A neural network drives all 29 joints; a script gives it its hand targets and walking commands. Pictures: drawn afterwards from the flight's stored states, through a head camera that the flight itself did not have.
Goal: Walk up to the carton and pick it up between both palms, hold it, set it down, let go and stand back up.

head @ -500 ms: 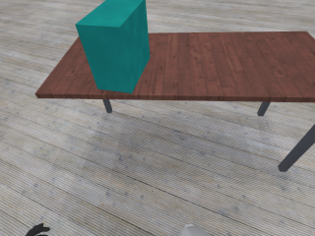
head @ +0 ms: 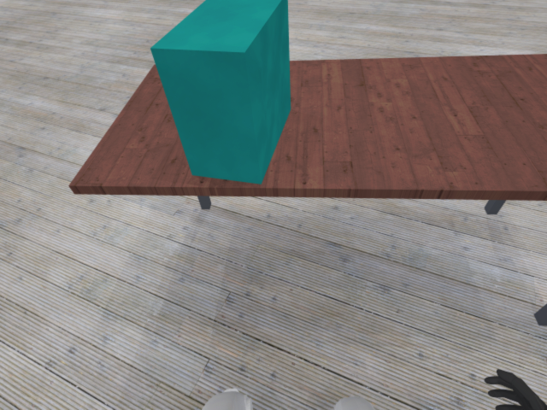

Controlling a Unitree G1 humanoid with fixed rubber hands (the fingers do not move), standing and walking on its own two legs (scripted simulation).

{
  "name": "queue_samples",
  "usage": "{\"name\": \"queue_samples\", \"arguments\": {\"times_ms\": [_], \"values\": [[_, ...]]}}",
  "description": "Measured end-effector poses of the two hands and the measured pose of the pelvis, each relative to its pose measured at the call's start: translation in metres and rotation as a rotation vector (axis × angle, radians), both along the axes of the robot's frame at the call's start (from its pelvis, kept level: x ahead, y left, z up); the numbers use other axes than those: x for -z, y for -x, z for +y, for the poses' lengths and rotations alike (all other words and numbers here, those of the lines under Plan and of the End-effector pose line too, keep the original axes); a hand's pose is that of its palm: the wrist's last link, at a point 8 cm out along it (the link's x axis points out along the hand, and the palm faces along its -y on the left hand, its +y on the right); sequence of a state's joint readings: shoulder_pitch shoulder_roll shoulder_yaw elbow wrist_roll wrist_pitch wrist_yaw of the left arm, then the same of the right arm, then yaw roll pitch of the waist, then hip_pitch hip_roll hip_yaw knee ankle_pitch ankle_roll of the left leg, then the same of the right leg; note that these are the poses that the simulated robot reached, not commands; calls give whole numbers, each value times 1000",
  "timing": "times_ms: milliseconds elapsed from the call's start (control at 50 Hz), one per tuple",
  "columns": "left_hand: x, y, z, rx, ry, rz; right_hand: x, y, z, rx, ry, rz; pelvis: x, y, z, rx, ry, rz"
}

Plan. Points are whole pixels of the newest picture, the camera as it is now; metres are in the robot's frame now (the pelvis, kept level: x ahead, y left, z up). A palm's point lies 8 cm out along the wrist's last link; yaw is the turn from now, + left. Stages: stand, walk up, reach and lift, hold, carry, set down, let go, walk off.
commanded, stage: walk up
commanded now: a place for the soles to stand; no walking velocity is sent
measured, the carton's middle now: (238, 86) +0.74 +0.10 +0.12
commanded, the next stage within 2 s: none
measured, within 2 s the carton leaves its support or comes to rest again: neither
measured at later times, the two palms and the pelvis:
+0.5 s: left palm (80, 383) +0.20 +0.32 -0.06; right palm out of the picture +0.10 -0.32 -0.07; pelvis +0.04 +0.01 +0.02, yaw -5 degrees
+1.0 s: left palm (89, 381) +0.20 +0.30 -0.04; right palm out of the picture +0.11 -0.33 -0.05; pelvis +0.05 +0.00 +0.05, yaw -7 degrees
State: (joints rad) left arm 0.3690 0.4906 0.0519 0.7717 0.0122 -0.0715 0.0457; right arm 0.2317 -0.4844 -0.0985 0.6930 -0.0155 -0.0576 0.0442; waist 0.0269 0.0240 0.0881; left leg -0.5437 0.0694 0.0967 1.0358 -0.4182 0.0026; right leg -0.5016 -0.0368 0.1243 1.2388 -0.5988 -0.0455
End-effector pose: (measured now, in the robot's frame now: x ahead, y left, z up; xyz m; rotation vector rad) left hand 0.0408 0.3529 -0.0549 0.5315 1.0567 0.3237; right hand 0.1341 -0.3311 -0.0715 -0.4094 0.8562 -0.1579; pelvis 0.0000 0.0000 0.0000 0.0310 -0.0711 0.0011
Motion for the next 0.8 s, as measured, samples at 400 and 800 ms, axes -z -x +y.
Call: {"name": "queue_samples", "arguments": {"times_ms": [400,800], "values": [[8,-141,-25,142,115,-62,2,42,1,191,29,167,-14,-41,9,96,28,19],[-2,-154,-44,148,147,-7,-14,10,-1,220,-8,147,-36,-45,1,118,3,24]]}}
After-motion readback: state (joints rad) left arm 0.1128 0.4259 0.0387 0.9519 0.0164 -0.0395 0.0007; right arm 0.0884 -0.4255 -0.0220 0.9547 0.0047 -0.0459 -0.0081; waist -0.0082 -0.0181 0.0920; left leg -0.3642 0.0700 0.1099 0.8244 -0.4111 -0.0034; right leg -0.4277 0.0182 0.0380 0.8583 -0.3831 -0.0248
